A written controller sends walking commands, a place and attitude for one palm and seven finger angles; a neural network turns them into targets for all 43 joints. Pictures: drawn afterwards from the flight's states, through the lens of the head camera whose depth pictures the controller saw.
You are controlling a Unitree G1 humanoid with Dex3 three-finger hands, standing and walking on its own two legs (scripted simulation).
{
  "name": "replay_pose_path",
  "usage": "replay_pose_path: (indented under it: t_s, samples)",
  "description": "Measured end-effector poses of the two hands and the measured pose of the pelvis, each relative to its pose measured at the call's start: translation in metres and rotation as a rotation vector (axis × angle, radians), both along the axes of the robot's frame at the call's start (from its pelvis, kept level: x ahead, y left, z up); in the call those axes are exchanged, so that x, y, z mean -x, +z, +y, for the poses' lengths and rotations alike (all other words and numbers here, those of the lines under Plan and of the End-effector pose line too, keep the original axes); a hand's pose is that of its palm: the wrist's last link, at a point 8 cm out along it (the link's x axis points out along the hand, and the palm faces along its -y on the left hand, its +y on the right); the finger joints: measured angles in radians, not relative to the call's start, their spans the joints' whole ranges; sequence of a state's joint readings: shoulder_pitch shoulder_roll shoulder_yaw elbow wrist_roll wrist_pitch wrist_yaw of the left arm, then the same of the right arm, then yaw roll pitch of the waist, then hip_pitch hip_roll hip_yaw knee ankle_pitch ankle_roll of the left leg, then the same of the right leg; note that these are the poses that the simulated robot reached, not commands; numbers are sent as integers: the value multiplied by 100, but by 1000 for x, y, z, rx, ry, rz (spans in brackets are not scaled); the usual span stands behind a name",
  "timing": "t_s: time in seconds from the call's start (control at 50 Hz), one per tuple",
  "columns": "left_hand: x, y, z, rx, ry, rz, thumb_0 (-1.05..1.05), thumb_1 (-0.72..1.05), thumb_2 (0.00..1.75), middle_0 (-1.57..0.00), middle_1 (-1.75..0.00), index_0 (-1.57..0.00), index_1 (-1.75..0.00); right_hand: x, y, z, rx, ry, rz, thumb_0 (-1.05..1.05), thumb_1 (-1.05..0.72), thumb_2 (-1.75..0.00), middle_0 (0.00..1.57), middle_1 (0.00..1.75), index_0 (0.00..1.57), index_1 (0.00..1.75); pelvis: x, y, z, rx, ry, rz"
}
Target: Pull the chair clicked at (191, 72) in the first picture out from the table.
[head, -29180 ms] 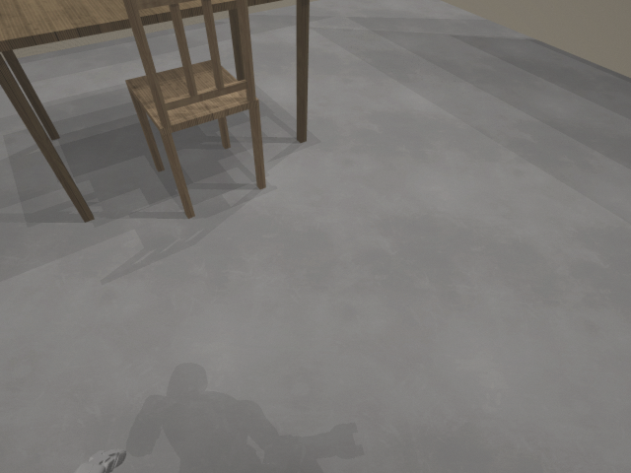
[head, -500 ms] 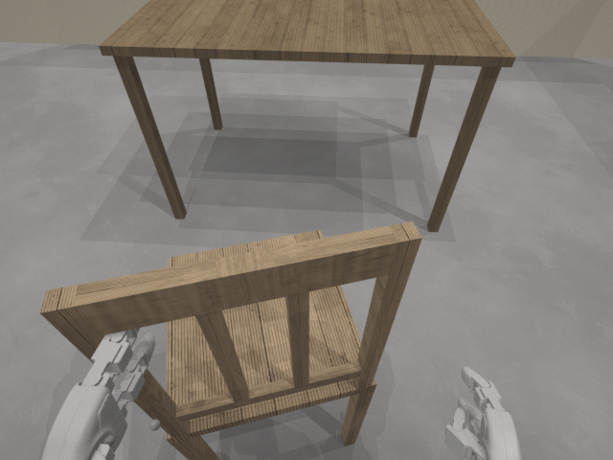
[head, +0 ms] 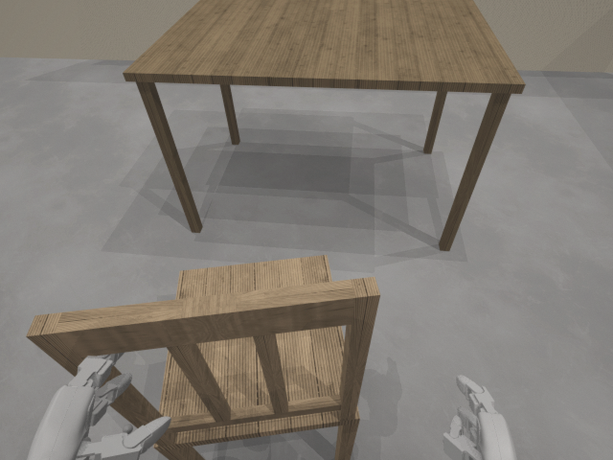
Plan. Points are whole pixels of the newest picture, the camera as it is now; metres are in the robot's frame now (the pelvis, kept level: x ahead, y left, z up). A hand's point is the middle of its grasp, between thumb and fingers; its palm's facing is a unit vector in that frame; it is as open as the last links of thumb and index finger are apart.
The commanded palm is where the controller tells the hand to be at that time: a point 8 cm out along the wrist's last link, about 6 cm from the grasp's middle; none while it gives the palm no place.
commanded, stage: draw the hand back to the body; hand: left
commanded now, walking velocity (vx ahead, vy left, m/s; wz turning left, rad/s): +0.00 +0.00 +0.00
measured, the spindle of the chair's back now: (204, 383) +0.23 +0.19 -0.07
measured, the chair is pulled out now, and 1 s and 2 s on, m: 0.69 0.69 0.69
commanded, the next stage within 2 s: step back with the hand held close in 0.56 s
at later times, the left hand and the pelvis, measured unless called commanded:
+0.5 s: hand (118, 426) +0.14 +0.23 +0.04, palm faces +0.14 -0.87 -0.47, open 6.9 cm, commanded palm +0.13 +0.30 +0.19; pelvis +0.00 -0.01 +0.00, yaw +1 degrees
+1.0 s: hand (86, 445) +0.12 +0.24 +0.06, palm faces -0.01 -0.85 -0.53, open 6.8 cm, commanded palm +0.08 +0.30 +0.19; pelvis -0.06 +0.00 +0.01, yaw +0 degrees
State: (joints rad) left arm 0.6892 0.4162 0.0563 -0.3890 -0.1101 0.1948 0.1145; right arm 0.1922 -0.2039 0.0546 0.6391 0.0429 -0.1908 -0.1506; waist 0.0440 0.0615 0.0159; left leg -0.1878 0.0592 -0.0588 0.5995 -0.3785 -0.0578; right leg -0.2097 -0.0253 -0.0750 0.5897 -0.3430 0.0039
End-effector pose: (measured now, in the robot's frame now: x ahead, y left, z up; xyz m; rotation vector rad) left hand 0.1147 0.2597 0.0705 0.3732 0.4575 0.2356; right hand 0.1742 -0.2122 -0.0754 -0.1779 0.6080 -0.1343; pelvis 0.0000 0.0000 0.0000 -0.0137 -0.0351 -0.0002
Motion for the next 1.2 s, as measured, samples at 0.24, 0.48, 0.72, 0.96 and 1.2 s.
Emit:
replay_pose_path:
  t_s: [0.24,0.48,0.72,0.96,1.2]
  samples:
    - [-1,5,6,-44,39,50,0,70,80,-38,-34,-33,-26,-13,0,-7,-6,36,-5,2,-90,-90,20,30,20,30,-6,2,-6,-6,18,-9]
    - [-1,7,7,-63,40,68,1,88,89,-39,-37,-36,-29,-9,-8,-5,-27,54,17,2,-90,-90,20,30,20,30,-4,1,-9,-9,22,-2]
    - [-1,7,9,-60,22,67,1,89,90,-39,-38,-35,-30,-3,-9,-4,-34,45,23,2,-90,-90,20,30,20,30,0,1,-8,-7,18,-1]
    - [6,16,23,-109,-118,53,1,89,90,-37,-37,-35,-30,36,-3,-19,25,-36,155,1,-90,-90,20,30,20,30,52,7,-4,-6,5,-1]
    - [72,163,48,-459,-114,-688,1,89,90,-25,-31,-31,-32,100,-6,-3,71,-41,140,1,-90,-90,20,30,20,30,100,-3,16,10,20,-15]
